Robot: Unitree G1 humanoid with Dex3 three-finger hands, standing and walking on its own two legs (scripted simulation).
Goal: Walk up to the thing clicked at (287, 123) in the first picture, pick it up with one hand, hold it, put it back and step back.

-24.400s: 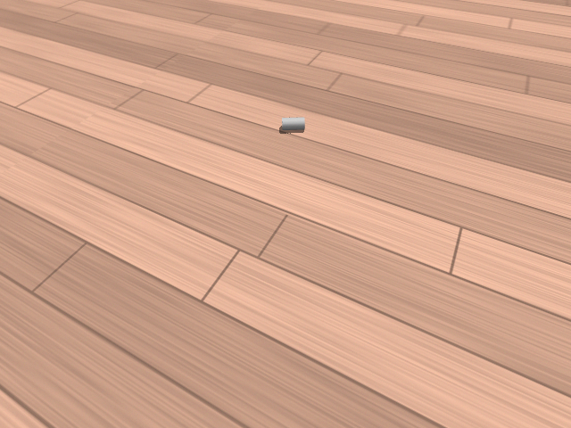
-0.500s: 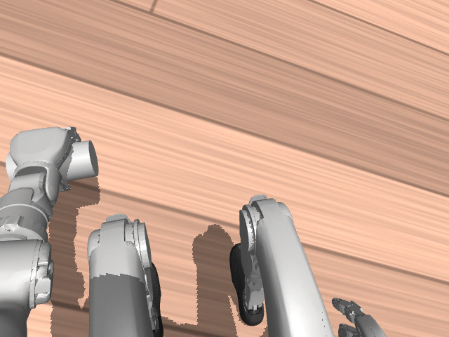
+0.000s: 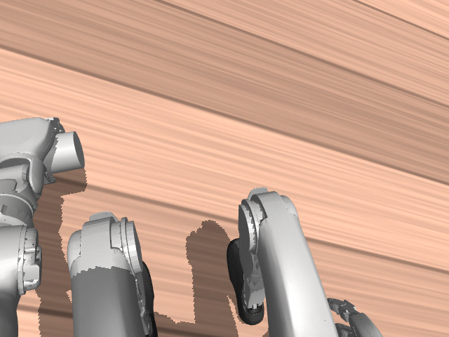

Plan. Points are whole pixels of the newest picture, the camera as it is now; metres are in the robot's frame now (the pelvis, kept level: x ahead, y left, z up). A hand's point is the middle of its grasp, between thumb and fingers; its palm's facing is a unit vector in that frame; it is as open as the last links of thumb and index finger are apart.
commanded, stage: lower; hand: left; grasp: from above
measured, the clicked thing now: (40, 156) +0.44 +0.29 -0.21
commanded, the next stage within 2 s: rest in 0.22 s
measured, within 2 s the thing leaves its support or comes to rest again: rests again in 1.44 s
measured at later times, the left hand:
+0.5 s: hand (54, 161) +0.44 +0.28 -0.25, palm faces -0.48 -0.09 -0.87, open 10.0 cm
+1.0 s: hand (63, 161) +0.45 +0.28 -0.29, palm faces -0.47 -0.11 -0.87, open 10.0 cm
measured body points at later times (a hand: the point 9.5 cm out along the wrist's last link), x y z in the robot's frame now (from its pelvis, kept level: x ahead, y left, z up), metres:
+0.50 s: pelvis +0.01 +0.00 -0.04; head +0.27 +0.07 +0.32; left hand +0.46 +0.28 -0.20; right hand +0.05 -0.28 -0.14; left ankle +0.08 +0.13 -0.32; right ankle +0.09 -0.13 -0.32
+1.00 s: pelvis +0.01 +0.00 -0.05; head +0.29 +0.08 +0.29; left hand +0.47 +0.28 -0.24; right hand +0.05 -0.27 -0.14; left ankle +0.08 +0.13 -0.32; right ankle +0.09 -0.13 -0.32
